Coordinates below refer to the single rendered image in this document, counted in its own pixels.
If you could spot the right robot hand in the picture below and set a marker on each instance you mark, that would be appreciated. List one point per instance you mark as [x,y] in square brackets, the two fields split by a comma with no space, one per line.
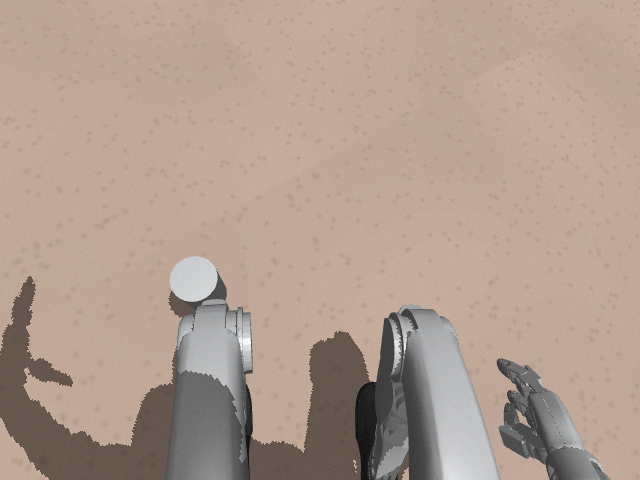
[544,411]

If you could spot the can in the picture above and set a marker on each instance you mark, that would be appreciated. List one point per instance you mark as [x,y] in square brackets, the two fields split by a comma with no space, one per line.
[195,279]

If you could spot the right robot foot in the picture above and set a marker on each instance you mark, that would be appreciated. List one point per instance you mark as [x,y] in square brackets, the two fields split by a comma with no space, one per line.
[365,425]

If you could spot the right robot arm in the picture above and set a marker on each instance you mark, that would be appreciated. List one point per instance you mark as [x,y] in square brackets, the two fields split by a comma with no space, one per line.
[574,464]

